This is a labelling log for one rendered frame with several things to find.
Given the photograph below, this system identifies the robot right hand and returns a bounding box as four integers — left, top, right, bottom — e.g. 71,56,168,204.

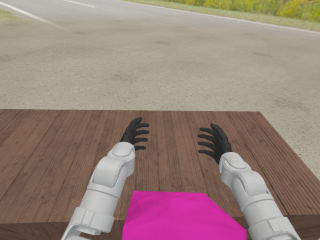
197,123,232,165

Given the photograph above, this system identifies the left robot forearm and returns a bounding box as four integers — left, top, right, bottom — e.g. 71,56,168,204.
61,142,135,240

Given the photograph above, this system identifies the carton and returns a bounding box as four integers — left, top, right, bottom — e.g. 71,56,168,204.
122,191,247,240

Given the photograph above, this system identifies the pedestal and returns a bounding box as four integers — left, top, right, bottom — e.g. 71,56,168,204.
0,109,320,240

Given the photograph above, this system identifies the right robot forearm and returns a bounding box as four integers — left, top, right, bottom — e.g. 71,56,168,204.
218,152,301,240

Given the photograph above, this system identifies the robot left hand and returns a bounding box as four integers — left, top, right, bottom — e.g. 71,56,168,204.
120,117,149,151

